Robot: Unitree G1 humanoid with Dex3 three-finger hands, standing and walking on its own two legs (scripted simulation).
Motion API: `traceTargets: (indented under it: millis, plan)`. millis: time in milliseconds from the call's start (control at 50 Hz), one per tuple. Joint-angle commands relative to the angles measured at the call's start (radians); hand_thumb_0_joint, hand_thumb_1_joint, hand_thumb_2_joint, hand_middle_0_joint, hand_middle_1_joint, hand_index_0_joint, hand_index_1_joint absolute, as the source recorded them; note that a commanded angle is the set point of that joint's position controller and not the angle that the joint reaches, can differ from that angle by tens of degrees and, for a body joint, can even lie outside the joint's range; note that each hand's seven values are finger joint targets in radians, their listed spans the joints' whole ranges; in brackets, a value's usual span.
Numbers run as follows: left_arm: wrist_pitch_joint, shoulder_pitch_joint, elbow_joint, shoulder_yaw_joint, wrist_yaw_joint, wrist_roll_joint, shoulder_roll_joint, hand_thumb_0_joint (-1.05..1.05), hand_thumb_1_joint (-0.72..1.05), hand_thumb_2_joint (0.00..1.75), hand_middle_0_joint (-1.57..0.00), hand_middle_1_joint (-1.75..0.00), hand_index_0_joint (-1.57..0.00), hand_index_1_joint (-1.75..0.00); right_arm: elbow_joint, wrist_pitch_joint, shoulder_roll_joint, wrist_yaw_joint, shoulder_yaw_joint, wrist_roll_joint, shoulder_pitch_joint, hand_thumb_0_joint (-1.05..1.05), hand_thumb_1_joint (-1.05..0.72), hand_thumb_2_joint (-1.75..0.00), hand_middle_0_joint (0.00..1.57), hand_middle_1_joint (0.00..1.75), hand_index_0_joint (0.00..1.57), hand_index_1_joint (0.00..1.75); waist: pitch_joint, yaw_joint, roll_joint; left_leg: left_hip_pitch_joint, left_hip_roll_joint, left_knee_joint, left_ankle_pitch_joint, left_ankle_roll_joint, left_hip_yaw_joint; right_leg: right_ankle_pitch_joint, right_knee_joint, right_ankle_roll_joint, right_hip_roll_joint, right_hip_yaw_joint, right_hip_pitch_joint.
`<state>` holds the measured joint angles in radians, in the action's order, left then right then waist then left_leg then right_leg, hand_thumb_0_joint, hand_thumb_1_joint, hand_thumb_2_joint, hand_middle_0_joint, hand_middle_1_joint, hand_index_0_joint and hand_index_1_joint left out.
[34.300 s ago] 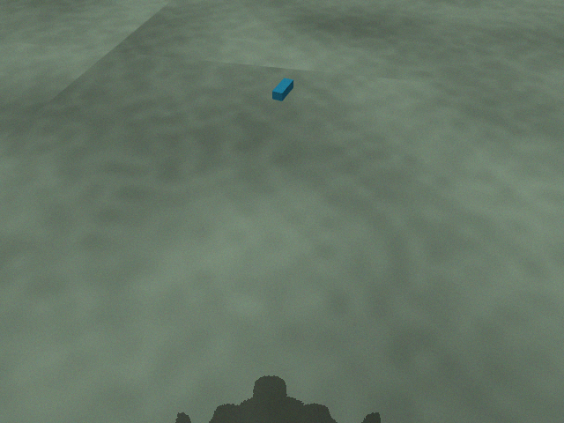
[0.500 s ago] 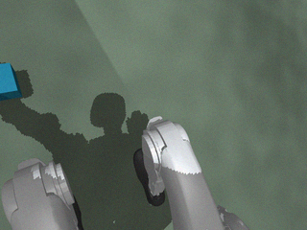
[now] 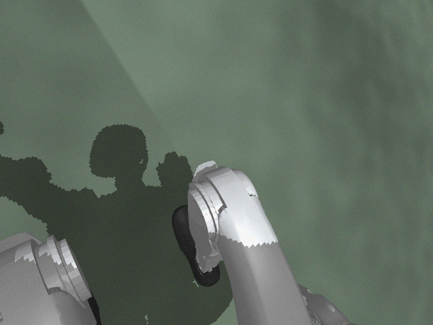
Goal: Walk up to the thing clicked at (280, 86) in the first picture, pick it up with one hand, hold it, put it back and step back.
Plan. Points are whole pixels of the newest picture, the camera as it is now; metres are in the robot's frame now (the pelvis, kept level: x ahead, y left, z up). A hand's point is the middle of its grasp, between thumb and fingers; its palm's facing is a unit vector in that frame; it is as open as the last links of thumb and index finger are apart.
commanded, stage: rest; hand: left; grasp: from above
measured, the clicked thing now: out of the picture +0.49 +0.31 -0.27
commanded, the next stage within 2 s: open in 0.28 s
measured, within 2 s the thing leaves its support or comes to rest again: neither
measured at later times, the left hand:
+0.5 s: hand out of the picture +0.49 +0.30 -0.24, palm faces -0.45 -0.12 -0.88, open 9.9 cm
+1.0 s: hand out of the picture +0.49 +0.30 -0.24, palm faces -0.45 -0.12 -0.89, open 12.6 cm
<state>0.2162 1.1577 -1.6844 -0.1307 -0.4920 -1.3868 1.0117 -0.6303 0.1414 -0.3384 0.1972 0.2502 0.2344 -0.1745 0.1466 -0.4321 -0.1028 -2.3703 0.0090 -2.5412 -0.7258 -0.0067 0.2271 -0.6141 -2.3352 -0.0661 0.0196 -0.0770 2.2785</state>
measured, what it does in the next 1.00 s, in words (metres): stands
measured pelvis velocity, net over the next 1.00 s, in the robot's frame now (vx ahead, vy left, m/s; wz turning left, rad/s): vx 0.00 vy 0.00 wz -0.03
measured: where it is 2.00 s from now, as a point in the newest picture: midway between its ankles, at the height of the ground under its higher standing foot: (150, 294)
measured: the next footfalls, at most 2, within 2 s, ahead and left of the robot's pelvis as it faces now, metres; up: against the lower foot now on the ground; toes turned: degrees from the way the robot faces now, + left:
none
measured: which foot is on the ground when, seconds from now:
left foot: down 0.00-1.00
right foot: down 0.00-1.00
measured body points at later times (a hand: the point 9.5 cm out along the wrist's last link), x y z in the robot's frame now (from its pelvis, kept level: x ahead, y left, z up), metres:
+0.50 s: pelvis +0.00 +0.00 +0.00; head +0.28 +0.13 +0.32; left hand +0.51 +0.30 -0.19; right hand +0.02 -0.25 -0.04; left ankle +0.06 +0.12 -0.27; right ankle +0.13 -0.14 -0.27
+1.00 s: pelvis +0.00 +0.00 +0.00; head +0.28 +0.12 +0.32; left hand +0.51 +0.31 -0.18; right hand +0.02 -0.25 -0.05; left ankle +0.06 +0.12 -0.27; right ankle +0.13 -0.14 -0.27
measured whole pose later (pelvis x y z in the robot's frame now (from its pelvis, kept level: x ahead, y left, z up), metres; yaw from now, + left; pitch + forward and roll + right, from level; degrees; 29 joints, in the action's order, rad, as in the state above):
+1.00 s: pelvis +0.00 +0.00 +0.00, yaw -2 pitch +29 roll -16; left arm 0.21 1.18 -1.71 -0.09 -0.50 -1.34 1.06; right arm -0.60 0.17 -0.35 0.22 0.32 0.23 -0.15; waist 0.17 -0.45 -0.11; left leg -2.37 0.00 -2.55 -0.72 -0.01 0.25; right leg -0.60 -2.32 -0.08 0.03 -0.10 2.27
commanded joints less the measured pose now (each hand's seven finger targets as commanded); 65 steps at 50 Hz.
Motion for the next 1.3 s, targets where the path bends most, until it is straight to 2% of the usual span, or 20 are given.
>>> traceTargets:
  millis: [0,100,240,360,440,480,500,560,620,660,720,900,920,980,1020,1120,1160,1180,1200,1280]
  plan:
    - [0.005,0.337,0.169,0.005,-0.061,0.019,0.210,0.00,0.70,0.64,-1.01,-0.60,-1.04,-0.57,-0.018,0.007,-0.334,0.000,-0.097,0.005,-0.206,0.00,-0.90,-0.90,0.20,0.30,0.20,0.30,-0.686,-0.066,0.618,0.601,-0.028,0.280,0.307,0.015,-0.098,0.275,0.151,0.086,0.029,-0.177,-0.356]
    - [-0.001,0.331,0.134,-0.006,-0.072,0.020,0.243,0.00,0.66,0.66,-0.99,-0.60,-1.01,-0.58,-0.013,0.010,-0.331,0.008,-0.080,0.002,-0.200,0.00,-0.90,-0.90,0.20,0.30,0.20,0.30,-0.658,-0.059,0.589,0.552,-0.029,0.287,0.267,0.010,-0.089,0.249,0.149,0.088,0.032,-0.180,-0.349]
    - [-0.010,0.327,0.132,0.000,-0.075,0.025,0.244,0.00,0.66,0.62,-1.00,-0.57,-1.02,-0.55,-0.006,0.023,-0.340,0.019,-0.067,0.006,-0.201,0.00,-0.90,-0.90,0.20,0.30,0.20,0.30,-0.660,-0.077,0.595,0.576,-0.034,0.274,0.315,0.011,-0.084,0.287,0.150,0.082,0.037,-0.183,-0.375]
    - [-0.007,0.311,0.092,0.013,-0.072,0.034,0.245,0.00,0.62,0.62,-0.98,-0.57,-0.99,-0.55,0.001,0.029,-0.341,0.018,-0.055,0.000,-0.186,0.00,-0.90,-0.90,0.20,0.30,0.20,0.30,-0.624,-0.075,0.567,0.536,-0.035,0.287,0.253,0.008,-0.073,0.241,0.153,0.083,0.041,-0.189,-0.358]
    - [-0.005,0.323,0.108,0.014,-0.074,0.031,0.254,0.00,0.30,0.56,-0.66,-0.59,-0.68,-0.57,0.013,0.034,-0.352,0.020,-0.053,0.001,-0.182,0.00,-0.89,-0.90,0.20,0.30,0.20,0.30,-0.619,-0.081,0.567,0.532,-0.034,0.276,0.244,0.005,-0.074,0.242,0.156,0.079,0.038,-0.187,-0.360]
    - [-0.005,0.324,0.116,0.037,-0.071,0.037,0.228,0.00,0.14,0.56,-0.58,-0.57,-0.59,-0.56,0.016,0.038,-0.353,0.022,-0.054,-0.001,-0.175,0.00,-0.89,-0.90,0.20,0.30,0.20,0.30,-0.623,-0.083,0.565,0.536,-0.036,0.276,0.251,0.005,-0.074,0.250,0.156,0.079,0.043,-0.185,-0.366]
    - [-0.004,0.325,0.107,0.014,-0.075,0.037,0.252,0.00,0.06,0.56,-0.55,-0.58,-0.56,-0.57,0.005,0.038,-0.344,0.022,-0.043,-0.001,-0.179,0.00,-0.89,-0.90,0.20,0.30,0.20,0.30,-0.614,-0.080,0.577,0.544,-0.038,0.279,0.259,0.012,-0.065,0.249,0.152,0.081,0.036,-0.191,-0.348]
    - [0.001,0.330,0.113,0.013,-0.083,0.034,0.266,0.00,-0.05,0.61,-0.47,-0.62,-0.48,-0.61,0.008,0.035,-0.353,0.019,-0.048,-0.004,-0.180,0.00,-0.90,-0.90,0.20,0.30,0.20,0.30,-0.616,-0.074,0.585,0.544,-0.040,0.294,0.244,0.014,-0.059,0.236,0.151,0.084,0.037,-0.191,-0.347]
    - [0.000,0.333,0.112,0.046,-0.078,0.039,0.223,0.00,-0.12,0.66,-0.42,-0.68,-0.42,-0.67,0.012,0.039,-0.356,0.021,-0.053,-0.003,-0.166,0.00,-0.90,-0.90,0.20,0.30,0.20,0.30,-0.610,-0.083,0.600,0.544,-0.039,0.289,0.239,0.013,-0.063,0.234,0.148,0.083,0.042,-0.190,-0.341]
    - [-0.003,0.326,0.098,0.019,-0.082,0.036,0.258,0.00,-0.16,0.69,-0.38,-0.70,-0.39,-0.70,0.007,0.038,-0.346,0.021,-0.037,-0.004,-0.174,0.00,-0.89,-0.90,0.20,0.30,0.20,0.30,-0.609,-0.080,0.565,0.519,-0.038,0.279,0.245,0.011,-0.061,0.241,0.156,0.082,0.036,-0.190,-0.347]
    - [-0.006,0.310,0.092,0.040,-0.072,0.039,0.232,0.00,-0.20,0.73,-0.36,-0.73,-0.36,-0.73,0.004,0.038,-0.349,0.023,-0.045,-0.001,-0.174,0.00,-0.90,-0.90,0.20,0.30,0.20,0.30,-0.596,-0.084,0.582,0.526,-0.040,0.285,0.234,0.011,-0.067,0.234,0.157,0.081,0.039,-0.188,-0.347]
    - [-0.007,0.300,0.115,0.027,-0.048,0.057,0.251,0.00,-0.31,0.81,-0.25,-0.85,-0.25,-0.84,0.001,0.027,-0.343,0.020,-0.030,-0.005,-0.185,0.00,-0.90,-0.90,0.20,0.30,0.20,0.30,-0.623,-0.078,0.592,0.541,-0.043,0.286,0.283,0.017,-0.060,0.260,0.162,0.084,0.035,-0.188,-0.365]
    - [-0.010,0.280,0.064,0.046,-0.039,0.059,0.224,0.00,-0.32,0.82,-0.24,-0.85,-0.24,-0.85,0.010,0.029,-0.338,0.022,-0.023,-0.002,-0.170,0.00,-0.90,-0.90,0.20,0.30,0.20,0.30,-0.579,-0.086,0.540,0.493,-0.040,0.271,0.246,0.010,-0.064,0.239,0.162,0.082,0.036,-0.188,-0.353]
    - [-0.002,0.308,0.138,0.019,-0.041,0.060,0.277,0.00,-0.36,0.86,-0.21,-0.87,-0.21,-0.87,0.003,0.022,-0.347,0.015,-0.025,-0.005,-0.189,0.00,-0.89,-0.90,0.20,0.30,0.20,0.30,-0.637,-0.074,0.581,0.531,-0.041,0.282,0.272,0.012,-0.065,0.258,0.169,0.083,0.034,-0.184,-0.384]
    - [-0.007,0.266,0.096,0.039,-0.038,0.064,0.242,0.00,-0.39,0.89,-0.19,-0.90,-0.19,-0.90,0.004,0.019,-0.341,0.014,-0.028,-0.004,-0.184,0.00,-0.89,-0.90,0.20,0.30,0.20,0.30,-0.620,-0.073,0.561,0.523,-0.042,0.284,0.269,0.010,-0.067,0.254,0.170,0.082,0.042,-0.189,-0.383]
    - [0.004,0.282,0.105,0.042,-0.034,0.063,0.255,0.00,-0.44,0.93,-0.14,-0.93,-0.14,-0.94,0.016,0.015,-0.343,0.005,-0.016,-0.006,-0.176,0.00,-0.89,-0.90,0.20,0.30,0.20,0.30,-0.584,-0.083,0.534,0.485,-0.039,0.271,0.239,0.006,-0.070,0.230,0.178,0.083,0.039,-0.185,-0.373]
    - [0.007,0.301,0.146,0.028,-0.037,0.062,0.276,0.00,-0.45,0.95,-0.14,-0.94,-0.13,-0.94,0.011,0.015,-0.342,0.003,-0.016,-0.006,-0.188,0.00,-0.89,-0.90,0.20,0.30,0.20,0.30,-0.633,-0.074,0.560,0.529,-0.042,0.279,0.266,0.010,-0.066,0.253,0.175,0.081,0.038,-0.184,-0.390]
    - [0.005,0.274,0.098,0.049,-0.033,0.066,0.245,0.00,-0.47,0.95,-0.13,-0.94,-0.12,-0.95,0.012,0.019,-0.339,0.004,-0.016,-0.004,-0.174,0.00,-0.89,-0.90,0.20,0.30,0.20,0.30,-0.585,-0.081,0.543,0.498,-0.041,0.270,0.229,0.006,-0.072,0.224,0.173,0.082,0.038,-0.183,-0.363]
    - [0.006,0.275,0.106,0.040,-0.036,0.073,0.255,0.00,-0.47,0.96,-0.12,-0.96,-0.11,-0.96,0.013,0.018,-0.345,0.001,-0.020,-0.005,-0.173,0.00,-0.89,-0.90,0.20,0.30,0.20,0.30,-0.579,-0.076,0.533,0.485,-0.041,0.276,0.215,0.006,-0.070,0.211,0.186,0.082,0.041,-0.188,-0.362]
    - [0.010,0.298,0.161,0.024,-0.047,0.056,0.283,0.00,-0.49,0.99,-0.09,-0.99,-0.09,-0.99,0.005,0.011,-0.348,-0.002,-0.025,-0.005,-0.178,0.00,-0.89,-0.90,0.20,0.30,0.20,0.30,-0.650,-0.058,0.624,0.583,-0.049,0.301,0.269,0.027,-0.047,0.241,0.157,0.088,0.033,-0.197,-0.346]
